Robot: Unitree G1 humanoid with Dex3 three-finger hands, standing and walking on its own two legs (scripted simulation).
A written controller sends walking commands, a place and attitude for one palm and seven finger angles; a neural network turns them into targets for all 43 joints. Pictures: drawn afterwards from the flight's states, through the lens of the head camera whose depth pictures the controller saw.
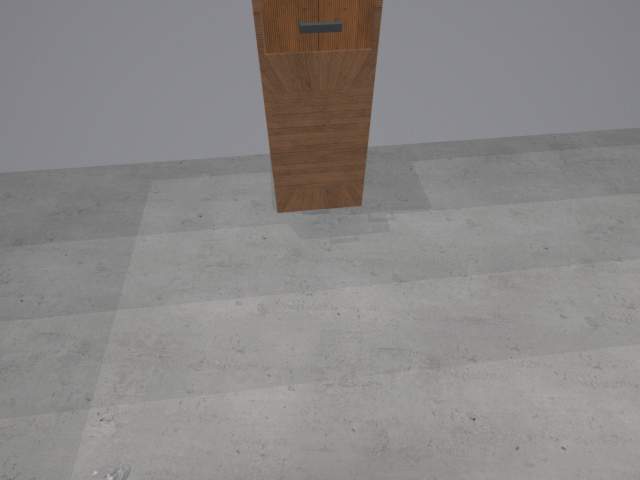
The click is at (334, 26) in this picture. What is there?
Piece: drawer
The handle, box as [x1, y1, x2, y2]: [299, 18, 341, 33]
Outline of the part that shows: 341,23 337,18 335,18 334,22 303,23 302,20 299,20 300,33 341,31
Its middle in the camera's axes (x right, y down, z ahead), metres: -0.01 -0.65 +1.17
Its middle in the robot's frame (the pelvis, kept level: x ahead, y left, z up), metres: +1.31 +0.07 +0.04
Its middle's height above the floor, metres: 0.81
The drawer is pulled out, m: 0.00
